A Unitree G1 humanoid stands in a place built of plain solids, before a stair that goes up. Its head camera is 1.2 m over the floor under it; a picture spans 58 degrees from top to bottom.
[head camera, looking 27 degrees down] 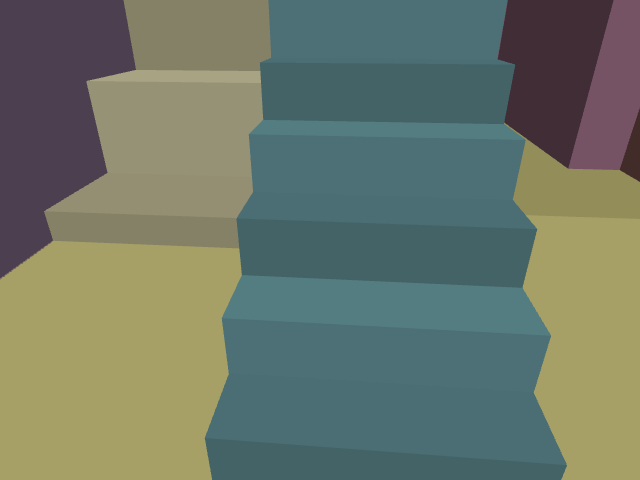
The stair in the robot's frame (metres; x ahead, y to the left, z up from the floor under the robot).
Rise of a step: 0.21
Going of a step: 0.24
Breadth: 0.93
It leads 5 degrees to the right of straight ahead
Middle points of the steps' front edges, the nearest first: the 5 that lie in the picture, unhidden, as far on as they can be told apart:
0.74 -0.15 0.21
0.98 -0.18 0.42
1.22 -0.20 0.64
1.46 -0.22 0.85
1.70 -0.24 1.06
